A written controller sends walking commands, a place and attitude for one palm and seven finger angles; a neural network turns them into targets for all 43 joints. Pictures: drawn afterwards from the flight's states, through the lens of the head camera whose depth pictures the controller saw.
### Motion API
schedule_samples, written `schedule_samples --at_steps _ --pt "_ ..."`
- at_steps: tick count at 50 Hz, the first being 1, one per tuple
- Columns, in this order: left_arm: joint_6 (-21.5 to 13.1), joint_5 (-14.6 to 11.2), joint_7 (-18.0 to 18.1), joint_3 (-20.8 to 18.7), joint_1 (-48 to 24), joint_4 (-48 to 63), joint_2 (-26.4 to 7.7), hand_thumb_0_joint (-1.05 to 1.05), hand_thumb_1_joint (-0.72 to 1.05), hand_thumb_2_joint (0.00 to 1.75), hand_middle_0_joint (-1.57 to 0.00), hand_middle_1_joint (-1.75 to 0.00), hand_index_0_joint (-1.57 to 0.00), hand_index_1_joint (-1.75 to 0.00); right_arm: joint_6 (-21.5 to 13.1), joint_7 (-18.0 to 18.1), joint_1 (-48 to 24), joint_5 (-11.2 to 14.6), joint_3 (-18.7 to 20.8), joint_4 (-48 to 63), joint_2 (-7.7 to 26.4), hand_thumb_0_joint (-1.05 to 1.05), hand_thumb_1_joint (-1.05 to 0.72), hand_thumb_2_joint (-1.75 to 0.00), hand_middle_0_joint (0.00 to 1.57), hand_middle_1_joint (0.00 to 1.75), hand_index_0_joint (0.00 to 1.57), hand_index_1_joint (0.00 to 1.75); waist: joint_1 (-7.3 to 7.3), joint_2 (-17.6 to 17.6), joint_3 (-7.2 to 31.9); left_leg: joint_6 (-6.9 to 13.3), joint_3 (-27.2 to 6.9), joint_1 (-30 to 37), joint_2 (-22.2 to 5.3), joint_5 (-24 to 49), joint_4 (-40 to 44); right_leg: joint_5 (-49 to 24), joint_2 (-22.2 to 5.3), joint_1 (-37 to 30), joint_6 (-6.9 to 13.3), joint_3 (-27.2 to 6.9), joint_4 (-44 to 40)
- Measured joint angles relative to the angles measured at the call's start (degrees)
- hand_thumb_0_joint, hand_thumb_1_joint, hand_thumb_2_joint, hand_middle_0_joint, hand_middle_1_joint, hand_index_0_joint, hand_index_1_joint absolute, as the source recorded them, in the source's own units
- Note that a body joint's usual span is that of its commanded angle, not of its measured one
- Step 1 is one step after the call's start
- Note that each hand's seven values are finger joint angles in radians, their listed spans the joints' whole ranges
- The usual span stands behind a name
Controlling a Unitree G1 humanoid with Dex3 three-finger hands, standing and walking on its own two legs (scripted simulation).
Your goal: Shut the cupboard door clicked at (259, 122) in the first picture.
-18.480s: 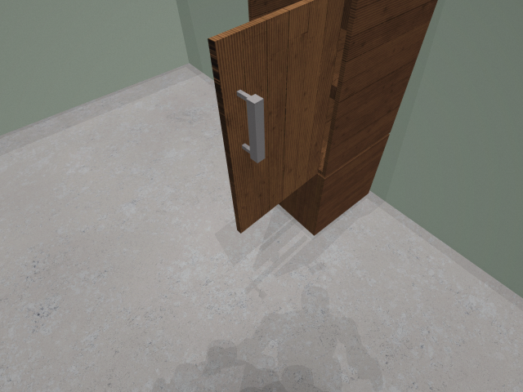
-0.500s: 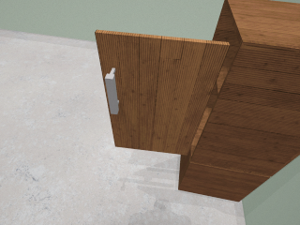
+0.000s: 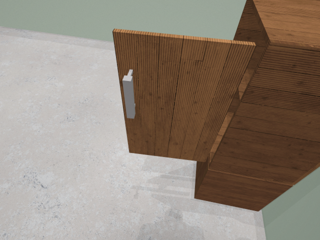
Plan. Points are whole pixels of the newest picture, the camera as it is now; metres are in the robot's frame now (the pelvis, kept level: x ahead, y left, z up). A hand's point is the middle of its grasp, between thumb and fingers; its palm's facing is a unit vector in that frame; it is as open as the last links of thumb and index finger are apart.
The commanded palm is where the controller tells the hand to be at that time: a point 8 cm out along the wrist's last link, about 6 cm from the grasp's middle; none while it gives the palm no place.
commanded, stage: come to a stop and stand still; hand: left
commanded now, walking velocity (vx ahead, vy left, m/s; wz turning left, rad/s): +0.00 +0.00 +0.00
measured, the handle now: (130, 94) +0.53 +0.13 +0.06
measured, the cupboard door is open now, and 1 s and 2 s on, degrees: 94 94 94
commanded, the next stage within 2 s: look again from close up in 0.08 s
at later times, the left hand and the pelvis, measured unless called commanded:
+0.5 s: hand out of the picture -0.07 +0.15 -0.18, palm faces +0.04 -0.98 -0.17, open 7.4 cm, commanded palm none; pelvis -0.02 -0.01 +0.00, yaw +0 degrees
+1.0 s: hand out of the picture -0.07 +0.15 -0.18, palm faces +0.05 -0.99 -0.11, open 7.4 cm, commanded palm none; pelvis -0.03 +0.00 +0.00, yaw -1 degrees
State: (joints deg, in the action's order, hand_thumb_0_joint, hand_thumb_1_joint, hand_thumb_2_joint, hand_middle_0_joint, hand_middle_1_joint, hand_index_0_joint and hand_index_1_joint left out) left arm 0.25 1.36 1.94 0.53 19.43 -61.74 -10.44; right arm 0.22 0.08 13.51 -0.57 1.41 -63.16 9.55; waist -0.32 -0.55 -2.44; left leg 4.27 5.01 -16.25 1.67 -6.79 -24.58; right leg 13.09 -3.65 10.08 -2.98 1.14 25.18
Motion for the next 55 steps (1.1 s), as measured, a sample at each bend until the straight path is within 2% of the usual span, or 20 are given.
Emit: schedule_samples --at_steps 18,39,42,46,50,51,52,53,55 --pt "-0.3 0.4 0.1 -0.3 2.9 -1.6 2.3 0.00 0.91 0.90 -0.20 -0.29 -0.20 -0.30 0.4 0.3 1.4 0.0 0.6 -0.6 -0.5 0.00 -0.91 -0.90 0.20 0.30 0.20 0.30 -0.07 0.5 1.3 -0.4 0.1 0.1 0.2 1.4 1.7 -0.7 -0.1 0.8 0.5 -0.3 0.2" --pt "-0.4 0.2 -0.1 -0.9 3.7 -1.5 3.8 0.00 0.91 0.90 -0.20 -0.29 -0.20 -0.30 0.6 0.6 4.4 -0.2 0.8 -1.2 -2.1 0.00 -0.90 -0.90 0.20 0.30 0.20 0.30 0.28 0.6 1.5 -1.3 -0.8 -1.9 -0.5 -0.3 -0.2 -0.2 1.4 2.9 1.2 -1.2 1.7" --pt "-0.4 0.2 -0.2 -1.1 3.6 -1.5 4.0 0.00 0.91 0.90 -0.20 -0.29 -0.20 -0.30 0.7 0.7 4.6 -0.4 0.8 -1.4 -2.2 0.00 -0.90 -0.90 0.20 0.30 0.20 0.30 0.30 0.7 1.7 -1.6 -1.0 -2.3 -0.4 -2.0 -0.5 1.5 1.6 3.1 1.4 -1.3 1.9" --pt "0.2 0.1 -0.5 -1.8 4.2 -1.2 4.3 0.00 0.91 0.90 -0.20 -0.29 -0.20 -0.30 1.2 0.8 5.0 -0.7 1.0 -1.0 -2.6 0.00 -0.90 -0.90 0.20 0.30 0.20 0.30 0.16 0.5 2.7 -2.6 -1.5 -3.7 -0.3 -9.4 -3.1 6.2 1.9 3.8 2.4 -1.8 2.3" --pt "1.2 -0.1 -0.6 -2.8 4.2 -1.9 4.7 0.00 0.90 0.90 -0.20 -0.29 -0.20 -0.30 1.1 1.1 5.8 -0.9 1.7 0.2 -2.7 0.00 -0.90 -0.90 0.20 0.30 0.20 0.30 1.09 0.4 2.8 -4.2 -1.4 -6.0 -0.9 -14.0 -12.7 4.6 2.0 4.5 2.3 -1.2 3.6" --pt "1.6 -0.1 -0.7 -3.0 4.2 -2.3 4.7 0.00 0.90 0.90 -0.20 -0.29 -0.20 -0.30 0.7 1.1 6.4 -0.9 1.8 0.4 -2.6 0.00 -0.90 -0.90 0.20 0.30 0.20 0.30 1.43 0.3 3.0 -4.2 -1.3 -4.8 -1.2 -14.6 -13.4 4.7 2.0 5.2 2.1 -1.0 5.2" --pt "2.0 -0.1 -0.8 -3.1 3.9 -2.5 4.6 0.01 0.90 0.90 -0.20 -0.29 -0.20 -0.30 0.1 1.2 7.1 -0.9 1.9 0.7 -2.7 0.00 -0.90 -0.90 0.20 0.30 0.20 0.30 1.94 0.1 3.3 -3.1 -1.4 -4.0 -1.2 -14.2 -12.4 6.6 2.0 6.6 2.2 -1.1 8.2" --pt "2.4 -0.2 -0.9 -3.3 3.2 -2.5 4.4 0.01 0.90 0.90 -0.20 -0.29 -0.20 -0.30 -0.5 1.4 7.7 -1.2 1.9 0.9 -2.9 0.00 -0.90 -0.90 0.20 0.30 0.20 0.30 2.40 -0.3 3.1 -1.8 -0.9 -4.2 -1.2 -10.9 -12.5 9.6 2.1 8.4 2.7 -1.3 12.7" --pt "2.7 0.0 -1.1 -3.7 1.1 -1.7 3.7 0.01 0.91 0.90 -0.20 -0.29 -0.20 -0.30 -1.3 1.7 8.9 -1.4 1.5 0.7 -3.5 0.00 -0.90 -0.90 0.20 0.30 0.20 0.30 2.64 -1.4 2.3 0.5 0.5 -3.6 -0.8 -7.4 -11.9 9.6 2.4 13.1 3.8 -2.2 24.2"
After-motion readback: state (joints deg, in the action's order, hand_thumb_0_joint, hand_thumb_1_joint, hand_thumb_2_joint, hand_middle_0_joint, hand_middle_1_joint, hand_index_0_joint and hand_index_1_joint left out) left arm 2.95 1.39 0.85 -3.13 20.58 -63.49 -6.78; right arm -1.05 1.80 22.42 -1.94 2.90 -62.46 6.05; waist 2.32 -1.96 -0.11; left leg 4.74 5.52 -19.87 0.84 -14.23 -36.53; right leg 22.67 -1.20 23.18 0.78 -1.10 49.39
